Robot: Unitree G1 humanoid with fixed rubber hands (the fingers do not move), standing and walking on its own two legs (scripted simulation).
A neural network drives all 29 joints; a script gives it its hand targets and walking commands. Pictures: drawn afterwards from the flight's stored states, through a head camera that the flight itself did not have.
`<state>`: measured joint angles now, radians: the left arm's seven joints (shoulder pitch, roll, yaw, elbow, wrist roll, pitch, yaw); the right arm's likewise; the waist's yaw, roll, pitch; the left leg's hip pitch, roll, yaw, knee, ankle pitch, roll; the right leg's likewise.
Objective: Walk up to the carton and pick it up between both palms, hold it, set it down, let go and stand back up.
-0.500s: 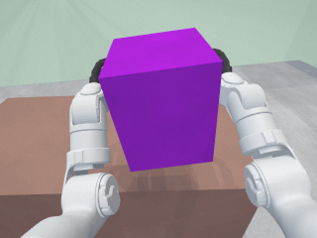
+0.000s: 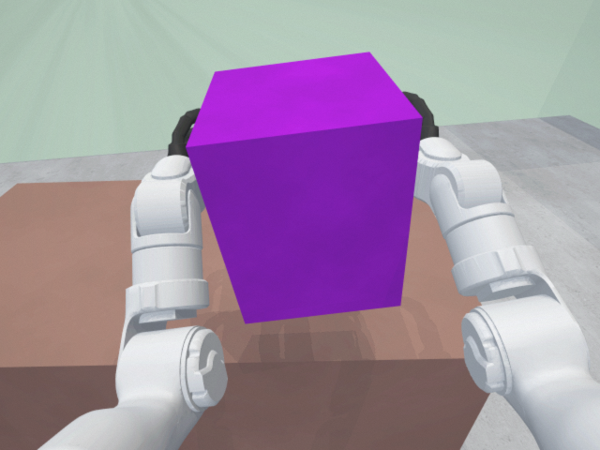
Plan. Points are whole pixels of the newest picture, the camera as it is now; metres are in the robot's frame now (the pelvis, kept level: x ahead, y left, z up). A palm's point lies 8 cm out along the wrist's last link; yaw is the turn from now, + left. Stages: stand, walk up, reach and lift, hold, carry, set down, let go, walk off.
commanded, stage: hold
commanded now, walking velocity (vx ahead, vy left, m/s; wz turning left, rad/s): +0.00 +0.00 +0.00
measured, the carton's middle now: (307, 188) +0.36 -0.01 +0.24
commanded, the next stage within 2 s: set down in 0.34 s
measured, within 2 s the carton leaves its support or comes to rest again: neither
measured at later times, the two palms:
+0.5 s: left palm (188, 170) +0.36 +0.14 +0.27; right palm (425, 150) +0.36 -0.15 +0.28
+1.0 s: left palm (184, 200) +0.40 +0.16 +0.21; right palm (389, 204) +0.39 -0.13 +0.19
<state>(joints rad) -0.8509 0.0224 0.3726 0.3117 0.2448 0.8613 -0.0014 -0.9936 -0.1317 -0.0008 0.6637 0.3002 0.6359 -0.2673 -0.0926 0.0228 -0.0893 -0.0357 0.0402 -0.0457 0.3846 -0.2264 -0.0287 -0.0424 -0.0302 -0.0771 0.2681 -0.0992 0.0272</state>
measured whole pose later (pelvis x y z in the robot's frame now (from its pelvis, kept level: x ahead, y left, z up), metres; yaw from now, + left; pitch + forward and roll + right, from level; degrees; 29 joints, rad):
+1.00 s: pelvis +0.00 +0.01 +0.00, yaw +1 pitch -9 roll -1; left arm -0.79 0.01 0.32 0.41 0.28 0.50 -0.01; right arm -0.77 0.01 -0.17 0.71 0.05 0.12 -0.18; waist -0.06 -0.05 0.08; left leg 0.01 0.02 -0.06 0.36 -0.22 -0.02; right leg 0.02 -0.05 -0.10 0.23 -0.09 0.04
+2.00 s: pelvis +0.02 +0.01 +0.00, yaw +0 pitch -5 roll -1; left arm -0.89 0.04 0.38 0.84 0.28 0.25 0.01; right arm -0.85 0.04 -0.39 0.93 -0.14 0.02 -0.14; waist -0.06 -0.04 0.03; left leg -0.02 0.02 -0.04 0.33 -0.22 -0.02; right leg -0.03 -0.05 -0.07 0.22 -0.10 0.04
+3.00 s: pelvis +0.04 +0.02 +0.00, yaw -1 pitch +1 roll -1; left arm -0.92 0.07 0.42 1.07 0.27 0.06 -0.02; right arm -0.79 0.15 -0.58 0.86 -0.36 -0.04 -0.11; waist -0.07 -0.01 -0.01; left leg -0.12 0.01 -0.03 0.35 -0.25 0.00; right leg -0.13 -0.06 -0.06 0.23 -0.12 0.06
